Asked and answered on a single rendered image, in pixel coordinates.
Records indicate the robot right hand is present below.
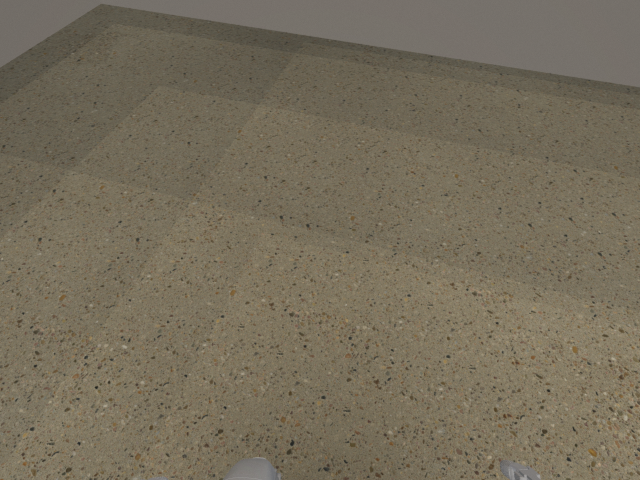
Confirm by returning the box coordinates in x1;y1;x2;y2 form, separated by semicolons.
500;460;541;480

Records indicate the robot left thigh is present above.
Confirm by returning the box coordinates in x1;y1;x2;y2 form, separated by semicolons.
223;458;281;480

